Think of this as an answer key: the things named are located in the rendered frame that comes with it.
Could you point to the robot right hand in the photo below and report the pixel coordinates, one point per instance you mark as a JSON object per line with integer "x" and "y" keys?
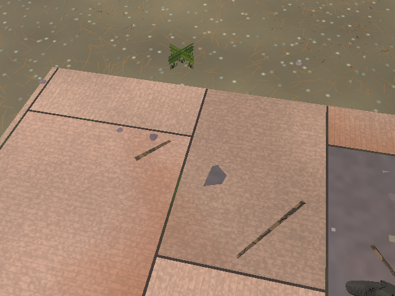
{"x": 370, "y": 288}

